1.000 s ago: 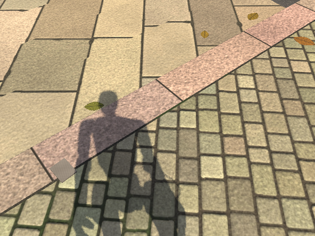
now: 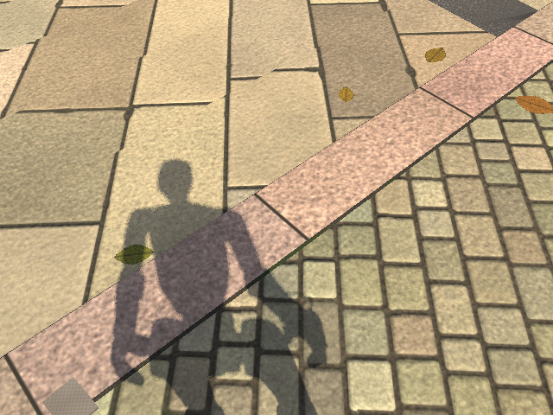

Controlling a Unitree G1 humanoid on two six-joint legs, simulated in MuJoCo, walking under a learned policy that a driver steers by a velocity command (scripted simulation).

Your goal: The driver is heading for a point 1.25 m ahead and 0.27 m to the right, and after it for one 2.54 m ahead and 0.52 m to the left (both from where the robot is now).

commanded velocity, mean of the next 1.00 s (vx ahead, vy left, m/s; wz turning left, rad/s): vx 0.19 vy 0.00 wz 0.00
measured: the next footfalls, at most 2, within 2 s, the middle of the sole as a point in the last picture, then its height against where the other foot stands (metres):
right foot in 0.06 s outside the picture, level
right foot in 1.20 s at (335, 388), level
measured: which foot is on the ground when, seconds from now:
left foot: down 0.00-1.00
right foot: up 0.00-0.04, down 0.06-0.72, up 0.74-1.00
